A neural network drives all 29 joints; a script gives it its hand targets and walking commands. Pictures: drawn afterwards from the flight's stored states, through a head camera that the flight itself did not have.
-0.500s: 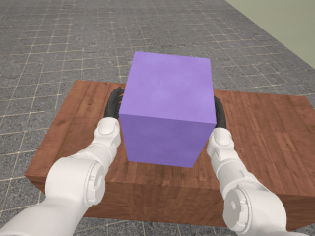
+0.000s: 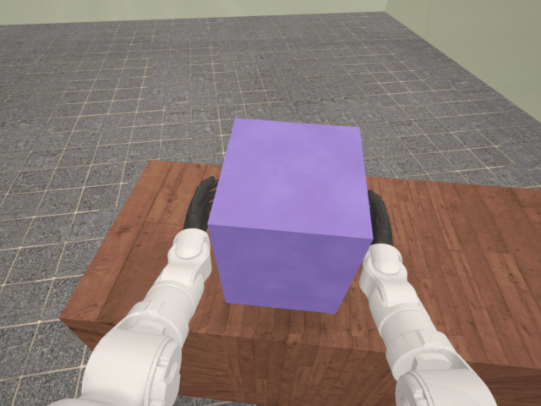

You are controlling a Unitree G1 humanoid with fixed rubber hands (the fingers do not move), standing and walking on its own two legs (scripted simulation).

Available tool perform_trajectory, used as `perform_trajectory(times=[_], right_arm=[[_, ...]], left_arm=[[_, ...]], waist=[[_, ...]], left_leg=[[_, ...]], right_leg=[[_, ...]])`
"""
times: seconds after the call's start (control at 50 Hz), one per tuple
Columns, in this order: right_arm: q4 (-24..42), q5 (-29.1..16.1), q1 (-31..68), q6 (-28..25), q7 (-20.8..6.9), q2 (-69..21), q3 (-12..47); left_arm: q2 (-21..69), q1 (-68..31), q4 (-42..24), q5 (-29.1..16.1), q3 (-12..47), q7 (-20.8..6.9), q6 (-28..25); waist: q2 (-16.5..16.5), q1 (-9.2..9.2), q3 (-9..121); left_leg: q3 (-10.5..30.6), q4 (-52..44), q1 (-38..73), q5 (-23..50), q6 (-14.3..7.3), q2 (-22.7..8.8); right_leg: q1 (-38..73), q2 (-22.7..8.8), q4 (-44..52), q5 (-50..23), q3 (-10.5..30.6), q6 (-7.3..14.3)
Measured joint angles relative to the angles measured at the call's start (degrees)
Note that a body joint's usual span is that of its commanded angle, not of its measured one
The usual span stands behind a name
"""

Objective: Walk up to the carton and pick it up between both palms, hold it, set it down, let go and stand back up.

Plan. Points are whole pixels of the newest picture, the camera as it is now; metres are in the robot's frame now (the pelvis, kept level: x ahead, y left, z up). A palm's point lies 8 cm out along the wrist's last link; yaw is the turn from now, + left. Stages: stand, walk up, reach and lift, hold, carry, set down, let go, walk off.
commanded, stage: reach and lift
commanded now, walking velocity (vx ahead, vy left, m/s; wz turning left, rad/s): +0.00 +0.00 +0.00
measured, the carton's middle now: (288, 221) +0.42 -0.04 +0.06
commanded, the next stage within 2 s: hold in 1.80 s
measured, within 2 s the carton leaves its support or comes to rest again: neither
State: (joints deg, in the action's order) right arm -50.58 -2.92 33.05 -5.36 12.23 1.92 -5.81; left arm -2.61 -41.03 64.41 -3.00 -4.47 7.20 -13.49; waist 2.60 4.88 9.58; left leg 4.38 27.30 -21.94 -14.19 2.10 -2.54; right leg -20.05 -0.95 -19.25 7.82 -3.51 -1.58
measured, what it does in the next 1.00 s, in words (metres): stands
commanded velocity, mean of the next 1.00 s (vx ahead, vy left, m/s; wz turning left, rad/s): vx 0.00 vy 0.00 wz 0.00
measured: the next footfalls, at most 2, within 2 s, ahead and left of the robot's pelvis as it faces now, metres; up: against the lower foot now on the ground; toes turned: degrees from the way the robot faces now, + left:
none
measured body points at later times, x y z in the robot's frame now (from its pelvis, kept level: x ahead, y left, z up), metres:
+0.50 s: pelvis +0.00 +0.00 +0.01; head -0.03 +0.03 +0.45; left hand +0.39 +0.13 +0.14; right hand +0.36 -0.16 +0.12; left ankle -0.01 +0.14 -0.74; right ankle +0.01 -0.14 -0.74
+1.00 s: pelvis -0.02 -0.01 +0.01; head -0.05 +0.02 +0.45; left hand +0.36 +0.13 +0.17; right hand +0.35 -0.16 +0.14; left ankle -0.01 +0.14 -0.74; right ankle +0.01 -0.14 -0.74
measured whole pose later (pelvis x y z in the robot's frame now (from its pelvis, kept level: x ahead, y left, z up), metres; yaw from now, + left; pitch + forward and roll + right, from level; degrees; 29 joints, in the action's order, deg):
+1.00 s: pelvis -0.02 -0.01 +0.01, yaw +0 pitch -7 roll -1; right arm -30.7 -5.6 31.3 14.6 12.8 -1.3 -3.9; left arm 4.3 -33.1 14.5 17.4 -16.3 -0.8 29.6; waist -2.3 3.9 -1.4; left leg 3.8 20.5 -2.1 -11.7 2.2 -2.4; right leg -1.8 -1.2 -15.6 6.9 -3.1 -1.3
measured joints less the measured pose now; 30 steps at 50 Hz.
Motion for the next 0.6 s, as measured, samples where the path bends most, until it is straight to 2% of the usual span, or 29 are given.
perform_trajectory(times=[0.1,0.16,0.22,0.4,0.6], right_arm=[[6.5,-4.8,-1.3,7.1,1.8,1.4,4.5],[9.0,-4.4,-1.1,11.3,2.2,0.7,3.7],[11.5,-4.1,-0.8,13.9,2.3,0.1,3.2],[15.3,-3.0,-1.7,16.2,1.7,-2.1,2.5],[21.1,-4.6,-6.5,16.7,1.4,-1.7,3.9]], left_arm=[[0.1,3.9,-12.6,1.7,-0.2,0.2,10.6],[0.5,4.8,-18.7,4.1,-2.2,-0.6,17.5],[1.0,5.1,-23.9,6.5,-4.0,-1.6,22.1],[4.3,8.3,-36.9,15.0,-10.1,-5.7,30.7],[5.9,11.9,-46.7,16.6,-7.5,-5.8,36.7]], waist=[[-1.2,-0.21,-1.5],[-2.2,-0.15,-1.8],[-2.9,-0.12,-2.7],[-4.5,0.47,-7.3],[-4.9,0.20,-9.7]], left_leg=[[0.2,-1.4,4.4,-0.1,0.2,-0.2],[0.3,-2.6,6.5,0.1,0.2,-0.1],[0.5,-3.3,8.5,0.3,0.3,-0.2],[0.2,-4.8,16.2,0.1,0.2,0.1],[0.0,-3.9,17.4,0.0,0.0,0.2]], right_leg=[[4.3,0.2,1.0,0.4,-0.3,0.2],[6.2,0.1,1.5,0.6,-0.4,0.2],[8.4,0.1,2.5,0.4,-0.6,0.2],[16.2,-0.2,4.3,0.3,-0.5,-0.2],[17.6,-0.2,4.0,0.0,-0.2,-0.2]])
